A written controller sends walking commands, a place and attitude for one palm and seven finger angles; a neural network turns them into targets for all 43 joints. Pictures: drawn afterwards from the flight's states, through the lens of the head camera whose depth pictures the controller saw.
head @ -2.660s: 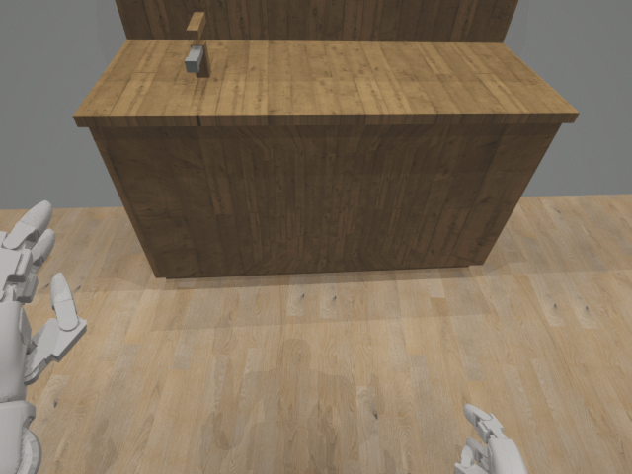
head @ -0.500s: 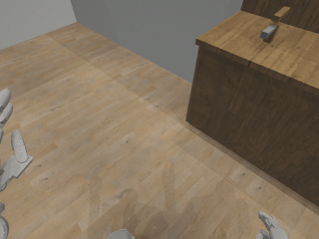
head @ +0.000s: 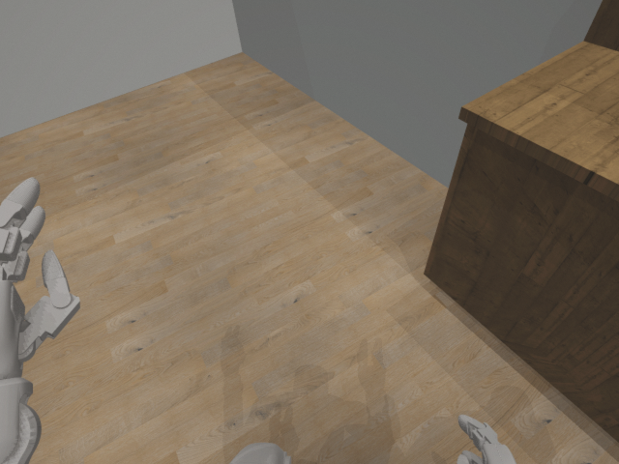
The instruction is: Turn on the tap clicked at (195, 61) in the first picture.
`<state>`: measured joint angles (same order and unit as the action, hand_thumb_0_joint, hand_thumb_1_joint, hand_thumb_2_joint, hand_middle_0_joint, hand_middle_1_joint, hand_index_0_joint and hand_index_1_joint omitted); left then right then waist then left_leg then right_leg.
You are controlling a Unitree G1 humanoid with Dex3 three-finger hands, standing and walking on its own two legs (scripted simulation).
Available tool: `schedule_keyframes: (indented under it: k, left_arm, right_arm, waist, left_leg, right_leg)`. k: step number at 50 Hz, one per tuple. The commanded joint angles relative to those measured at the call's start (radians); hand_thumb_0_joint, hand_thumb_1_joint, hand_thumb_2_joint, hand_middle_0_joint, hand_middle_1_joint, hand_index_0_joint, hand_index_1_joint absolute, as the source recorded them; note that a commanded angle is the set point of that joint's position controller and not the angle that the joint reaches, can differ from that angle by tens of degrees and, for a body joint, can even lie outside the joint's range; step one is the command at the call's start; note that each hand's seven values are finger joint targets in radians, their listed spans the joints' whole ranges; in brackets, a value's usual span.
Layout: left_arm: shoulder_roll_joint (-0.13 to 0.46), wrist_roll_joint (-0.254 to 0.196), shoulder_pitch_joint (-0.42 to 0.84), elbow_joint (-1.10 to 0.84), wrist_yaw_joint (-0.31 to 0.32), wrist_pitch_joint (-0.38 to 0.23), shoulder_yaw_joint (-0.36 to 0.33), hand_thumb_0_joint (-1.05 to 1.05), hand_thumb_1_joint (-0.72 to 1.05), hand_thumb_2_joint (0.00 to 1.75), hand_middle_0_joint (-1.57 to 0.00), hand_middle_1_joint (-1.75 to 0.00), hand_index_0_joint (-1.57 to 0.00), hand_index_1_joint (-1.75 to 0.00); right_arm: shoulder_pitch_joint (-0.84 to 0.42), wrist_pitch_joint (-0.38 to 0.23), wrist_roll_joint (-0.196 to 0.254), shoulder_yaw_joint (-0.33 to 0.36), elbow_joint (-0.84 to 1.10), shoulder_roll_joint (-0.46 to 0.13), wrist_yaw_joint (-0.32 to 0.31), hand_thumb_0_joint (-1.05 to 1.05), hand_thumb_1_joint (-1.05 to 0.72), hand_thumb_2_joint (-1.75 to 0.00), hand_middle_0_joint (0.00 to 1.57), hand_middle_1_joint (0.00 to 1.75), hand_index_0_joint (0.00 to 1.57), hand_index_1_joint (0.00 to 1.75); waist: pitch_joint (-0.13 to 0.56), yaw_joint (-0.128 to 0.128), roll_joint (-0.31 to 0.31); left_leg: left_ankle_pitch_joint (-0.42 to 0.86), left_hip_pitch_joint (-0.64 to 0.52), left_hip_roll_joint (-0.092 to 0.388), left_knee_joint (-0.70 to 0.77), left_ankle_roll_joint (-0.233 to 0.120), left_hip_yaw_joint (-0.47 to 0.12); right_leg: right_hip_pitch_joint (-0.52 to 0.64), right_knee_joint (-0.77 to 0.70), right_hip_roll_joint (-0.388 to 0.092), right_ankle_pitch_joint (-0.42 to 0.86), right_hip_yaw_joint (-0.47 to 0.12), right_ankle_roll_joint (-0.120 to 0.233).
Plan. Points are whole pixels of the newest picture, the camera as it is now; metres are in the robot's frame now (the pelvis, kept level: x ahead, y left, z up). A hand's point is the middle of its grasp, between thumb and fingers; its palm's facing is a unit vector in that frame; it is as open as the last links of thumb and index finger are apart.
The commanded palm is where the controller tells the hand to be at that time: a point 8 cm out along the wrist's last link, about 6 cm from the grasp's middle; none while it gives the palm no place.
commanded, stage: walk to a spot facing it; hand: left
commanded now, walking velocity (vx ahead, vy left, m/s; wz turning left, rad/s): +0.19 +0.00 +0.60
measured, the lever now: out of the picture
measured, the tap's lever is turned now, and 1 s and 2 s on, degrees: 0 0 0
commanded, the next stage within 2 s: turn to face it in 0.16 s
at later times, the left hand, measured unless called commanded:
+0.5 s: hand (79, 243) +0.27 +0.25 +0.21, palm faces +0.51 -0.73 -0.45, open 7.4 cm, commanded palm +0.22 +0.29 +0.19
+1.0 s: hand (156, 215) +0.32 +0.19 +0.19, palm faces +0.31 -0.86 -0.40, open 7.4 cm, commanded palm +0.28 +0.23 +0.19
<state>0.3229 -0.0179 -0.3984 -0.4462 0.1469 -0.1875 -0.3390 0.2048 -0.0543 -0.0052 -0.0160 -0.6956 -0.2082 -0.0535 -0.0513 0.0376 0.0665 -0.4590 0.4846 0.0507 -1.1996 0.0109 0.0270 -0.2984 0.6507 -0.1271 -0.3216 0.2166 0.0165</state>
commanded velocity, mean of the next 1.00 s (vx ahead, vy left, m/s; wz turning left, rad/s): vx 0.01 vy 0.00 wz -0.32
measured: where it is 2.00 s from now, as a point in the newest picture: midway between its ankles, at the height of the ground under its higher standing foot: outside the picture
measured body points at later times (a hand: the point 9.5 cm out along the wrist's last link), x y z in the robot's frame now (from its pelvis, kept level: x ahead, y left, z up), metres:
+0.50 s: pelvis +0.10 -0.01 +0.00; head +0.12 -0.01 +0.45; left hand +0.24 +0.28 +0.23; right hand +0.30 -0.17 -0.08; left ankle +0.12 +0.13 -0.73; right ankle +0.14 -0.11 -0.71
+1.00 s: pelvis +0.08 -0.02 +0.01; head +0.09 -0.01 +0.46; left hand +0.30 +0.24 +0.21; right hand +0.22 -0.31 -0.06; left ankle +0.08 +0.10 -0.73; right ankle +0.14 -0.11 -0.72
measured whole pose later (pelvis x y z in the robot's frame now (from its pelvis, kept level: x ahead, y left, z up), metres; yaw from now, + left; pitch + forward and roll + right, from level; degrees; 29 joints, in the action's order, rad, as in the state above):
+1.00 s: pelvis +0.08 -0.02 +0.01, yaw -9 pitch +1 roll +2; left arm 0.41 -0.04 -0.46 -0.54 0.15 -0.21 -0.40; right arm 0.20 0.02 0.01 0.04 -0.54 -0.26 -0.05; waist 0.00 0.02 -0.07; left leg -0.29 0.22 0.04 -0.52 0.01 0.12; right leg -0.44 0.63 0.09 -0.27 -0.07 0.03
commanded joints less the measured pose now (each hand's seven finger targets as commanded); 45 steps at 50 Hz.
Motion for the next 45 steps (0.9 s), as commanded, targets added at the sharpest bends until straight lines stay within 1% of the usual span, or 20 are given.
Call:
schedule_keyframes:
  k: [1, 4, 7, 10, 11, 12, 13, 14, 15, 19, 25, 26, 28, 29, 30, 32, 34, 38, 41, 45]
  left_arm:
    - [0.226, 0.006, 0.056, -0.275, 0.027, -0.074, -0.128, 0.00, 0.90, 0.90, -0.20, -0.30, -0.20, -0.30]
    - [0.252, -0.003, 0.001, -0.334, 0.047, -0.072, -0.174, 0.00, 0.90, 0.90, -0.20, -0.30, -0.20, -0.30]
    - [0.235, -0.014, -0.078, -0.366, 0.069, -0.061, -0.185, 0.00, 0.90, 0.90, -0.20, -0.30, -0.20, -0.30]
    - [0.242, -0.023, -0.046, -0.405, 0.082, -0.067, -0.192, 0.00, 0.90, 0.90, -0.20, -0.30, -0.20, -0.30]
    - [0.244, -0.028, -0.048, -0.410, 0.083, -0.081, -0.196, 0.00, 0.90, 0.90, -0.20, -0.30, -0.20, -0.30]
    - [0.220, -0.041, -0.089, -0.416, 0.075, -0.097, -0.173, 0.00, 0.90, 0.90, -0.20, -0.30, -0.20, -0.30]
    - [0.251, -0.025, -0.027, -0.416, 0.064, -0.113, -0.186, 0.00, 0.90, 0.90, -0.20, -0.30, -0.20, -0.30]
    - [0.273, -0.016, -0.091, -0.326, 0.046, -0.101, -0.215, 0.00, 0.90, 0.90, -0.20, -0.30, -0.20, -0.30]
    - [0.267, -0.020, -0.089, -0.370, 0.041, -0.098, -0.213, 0.00, 0.90, 0.90, -0.20, -0.30, -0.20, -0.30]
    - [0.229, -0.028, -0.106, -0.471, 0.030, -0.096, -0.173, 0.00, 0.90, 0.90, -0.20, -0.30, -0.20, -0.30]
    - [0.188, -0.017, 0.008, -0.230, 0.027, -0.050, -0.135, 0.00, 0.90, 0.90, -0.20, -0.30, -0.20, -0.30]
    - [0.188, -0.008, 0.060, -0.199, 0.021, -0.047, -0.123, 0.00, 0.90, 0.90, -0.20, -0.30, -0.20, -0.30]
    - [0.219, 0.000, 0.137, -0.139, 0.019, -0.029, -0.116, 0.00, 0.90, 0.90, -0.20, -0.30, -0.20, -0.30]
    - [0.200, -0.013, 0.125, -0.103, 0.015, -0.016, -0.102, 0.00, 0.90, 0.90, -0.20, -0.30, -0.20, -0.30]
    - [0.203, -0.009, 0.129, -0.126, 0.016, -0.018, -0.092, 0.00, 0.90, 0.90, -0.20, -0.30, -0.20, -0.30]
    - [0.202, -0.014, 0.121, -0.183, 0.017, -0.040, -0.100, 0.00, 0.90, 0.90, -0.20, -0.30, -0.20, -0.30]
    - [0.217, -0.018, 0.064, -0.236, 0.018, -0.057, -0.118, 0.00, 0.90, 0.90, -0.20, -0.30, -0.20, -0.30]
    - [0.253, -0.031, -0.013, -0.307, 0.026, -0.076, -0.171, 0.00, 0.90, 0.90, -0.20, -0.30, -0.20, -0.30]
    - [0.238, -0.032, -0.061, -0.297, 0.029, -0.077, -0.180, 0.00, 0.90, 0.90, -0.20, -0.30, -0.20, -0.30]
    - [0.218, -0.025, -0.036, -0.276, 0.022, -0.069, -0.152, 0.00, 0.90, 0.90, -0.20, -0.30, -0.20, -0.30]
  right_arm:
    - [-0.133, -0.036, 0.003, 0.051, 0.208, -0.087, -0.016, 0.00, -0.90, -0.90, 0.20, 0.30, 0.20, 0.30]
    - [-0.115, -0.029, -0.003, 0.060, 0.245, -0.073, -0.021, 0.00, -0.90, -0.90, 0.20, 0.30, 0.20, 0.30]
    - [-0.094, -0.025, -0.003, 0.073, 0.284, -0.064, -0.022, 0.00, -0.90, -0.90, 0.20, 0.30, 0.20, 0.30]
    - [-0.039, -0.021, 0.000, 0.086, 0.291, -0.073, -0.028, 0.00, -0.90, -0.90, 0.20, 0.30, 0.20, 0.30]
    - [-0.030, -0.021, 0.007, 0.094, 0.299, -0.089, -0.033, 0.00, -0.90, -0.90, 0.20, 0.30, 0.20, 0.30]
    - [-0.037, -0.035, 0.011, 0.102, 0.304, -0.120, -0.026, 0.00, -0.90, -0.90, 0.20, 0.30, 0.20, 0.30]
    - [-0.029, -0.050, 0.016, 0.097, 0.293, -0.133, 0.002, 0.00, -0.90, -0.90, 0.20, 0.30, 0.20, 0.30]
    - [-0.049, -0.051, 0.025, 0.108, 0.271, -0.138, 0.006, 0.00, -0.90, -0.90, 0.20, 0.30, 0.20, 0.30]
    - [-0.047, -0.041, 0.032, 0.113, 0.270, -0.139, 0.012, 0.00, -0.90, -0.90, 0.20, 0.30, 0.20, 0.30]
    - [-0.068, -0.067, 0.019, 0.080, 0.253, -0.103, 0.025, 0.00, -0.90, -0.90, 0.20, 0.30, 0.20, 0.30]
    - [-0.064, -0.089, 0.017, 0.049, 0.241, -0.098, 0.000, 0.00, -0.90, -0.90, 0.20, 0.30, 0.20, 0.30]
    - [-0.066, -0.087, 0.017, 0.050, 0.240, -0.094, -0.001, 0.00, -0.90, -0.90, 0.20, 0.30, 0.20, 0.30]
    - [-0.067, -0.088, 0.011, 0.040, 0.246, -0.066, -0.006, 0.00, -0.90, -0.90, 0.20, 0.30, 0.20, 0.30]
    - [-0.065, -0.086, 0.012, 0.057, 0.241, -0.088, -0.002, 0.00, -0.90, -0.90, 0.20, 0.30, 0.20, 0.30]
    - [-0.080, -0.079, 0.009, 0.048, 0.234, -0.079, 0.002, 0.00, -0.90, -0.90, 0.20, 0.30, 0.20, 0.30]
    - [-0.120, -0.051, 0.008, 0.025, 0.229, -0.057, 0.000, 0.00, -0.90, -0.90, 0.20, 0.30, 0.20, 0.30]
    - [-0.120, -0.030, 0.005, 0.026, 0.235, -0.065, -0.002, 0.00, -0.90, -0.90, 0.20, 0.30, 0.20, 0.30]
    - [-0.125, -0.012, 0.005, 0.042, 0.267, -0.083, 0.005, 0.00, -0.90, -0.90, 0.20, 0.30, 0.20, 0.30]
    - [-0.114, 0.002, 0.008, 0.050, 0.289, -0.091, 0.014, 0.00, -0.90, -0.90, 0.20, 0.30, 0.20, 0.30]
    - [-0.068, 0.025, 0.023, 0.059, 0.300, -0.108, 0.016, 0.00, -0.90, -0.90, 0.20, 0.30, 0.20, 0.30]
  waist:
    - [0.065, -0.026, -0.247]
    - [0.097, -0.013, -0.234]
    - [0.142, -0.002, -0.248]
    - [0.245, -0.066, -0.154]
    - [0.290, -0.086, 0.004]
    - [0.280, -0.066, 0.284]
    - [0.277, -0.062, 0.239]
    - [0.269, -0.056, 0.165]
    - [0.269, -0.055, 0.166]
    - [0.227, -0.037, 0.203]
    - [0.167, -0.026, 0.097]
    - [0.149, -0.025, 0.028]
    - [0.118, -0.042, -0.322]
    - [0.132, -0.022, -0.435]
    - [0.129, -0.029, -0.379]
    - [0.168, -0.024, -0.215]
    - [0.187, -0.024, -0.193]
    - [0.214, -0.003, -0.153]
    - [0.247, 0.009, -0.163]
    - [0.251, -0.020, -0.139]
  left_leg:
    - [0.059, 0.187, 0.069, -0.002, 0.028, 0.003]
    - [0.089, 0.024, 0.058, 0.296, 0.020, 0.117]
    - [0.086, -0.036, 0.019, 0.473, 0.020, 0.178]
    - [0.255, -0.267, -0.077, 0.685, 0.018, 0.242]
    - [0.379, -0.446, -0.010, 0.738, -0.028, 0.123]
    - [0.897, -0.554, 0.276, 0.757, -0.173, -0.305]
    - [1.101, -0.556, 0.386, 0.765, -0.263, -0.502]
    - [0.964, -0.539, 0.393, 0.756, -0.265, -0.430]
    - [0.853, -0.502, 0.358, 0.749, -0.265, -0.365]
    - [0.668, -0.299, 0.239, 0.812, -0.155, -0.071]
    - [0.352, -0.198, 0.255, 0.719, -0.058, 0.061]
    - [0.260, -0.171, 0.224, 0.631, -0.032, 0.092]
    - [-0.085, -0.019, 0.025, 0.339, 0.043, 0.127]
    - [-0.121, 0.009, -0.008, 0.162, 0.049, 0.047]
    - [-0.064, 0.051, 0.009, 0.071, 0.055, -0.015]
    - [-0.010, 0.058, 0.018, 0.037, 0.068, -0.032]
    - [0.025, 0.026, 0.008, 0.098, 0.064, -0.010]
    - [0.026, -0.038, -0.002, 0.315, 0.058, 0.010]
    - [0.006, -0.071, -0.015, 0.477, 0.049, 0.016]
    - [0.144, -0.302, 0.007, 0.764, 0.028, 0.029]
  right_leg:
    - [0.201, -0.341, -0.285, 0.300, -0.199, 0.093]
    - [0.163, -0.293, -0.260, 0.429, -0.063, 0.080]
    - [0.223, -0.195, -0.265, 0.604, -0.049, 0.080]
    - [0.176, 0.111, -0.214, 0.678, 0.028, 0.015]
    - [0.032, 0.340, -0.160, 0.515, 0.025, -0.035]
    - [-0.227, 0.584, 0.008, -0.175, -0.013, -0.104]
    - [-0.320, 0.678, 0.051, -0.397, -0.133, -0.079]
    - [-0.371, 0.699, 0.015, -0.319, -0.201, -0.078]
    - [-0.369, 0.676, 0.010, -0.269, -0.210, -0.075]
    - [-0.166, 0.347, 0.043, -0.089, -0.140, -0.066]
    - [0.088, -0.094, 0.116, 0.055, -0.078, -0.070]
    - [0.107, -0.170, 0.087, 0.144, -0.122, -0.059]
    - [0.091, -0.287, -0.147, 0.550, -0.526, 0.062]
    - [0.073, -0.354, -0.206, 0.534, -0.669, 0.098]
    - [0.118, -0.338, -0.205, 0.541, -0.654, 0.117]
    - [0.149, -0.264, -0.155, 0.572, -0.521, 0.130]
    - [0.144, -0.282, -0.121, 0.502, -0.461, 0.123]
    - [0.135, -0.335, -0.118, 0.311, -0.517, 0.150]
    - [0.181, -0.324, -0.110, 0.310, -0.577, 0.161]
    - [0.057, -0.284, -0.050, 0.200, -0.557, 0.088]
